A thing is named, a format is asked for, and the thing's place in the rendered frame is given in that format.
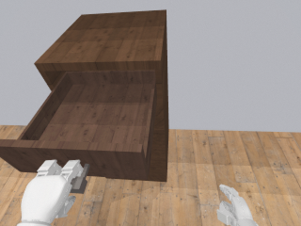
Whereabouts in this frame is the handle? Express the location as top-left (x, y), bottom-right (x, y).
top-left (70, 163), bottom-right (90, 194)

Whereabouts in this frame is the drawer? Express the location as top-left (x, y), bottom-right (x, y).
top-left (0, 70), bottom-right (157, 180)

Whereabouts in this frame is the left robot hand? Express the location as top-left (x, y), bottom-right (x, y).
top-left (21, 159), bottom-right (84, 224)

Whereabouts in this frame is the right robot hand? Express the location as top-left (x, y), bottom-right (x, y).
top-left (216, 184), bottom-right (253, 226)

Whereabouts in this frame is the cabinet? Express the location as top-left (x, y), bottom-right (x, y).
top-left (34, 9), bottom-right (169, 182)

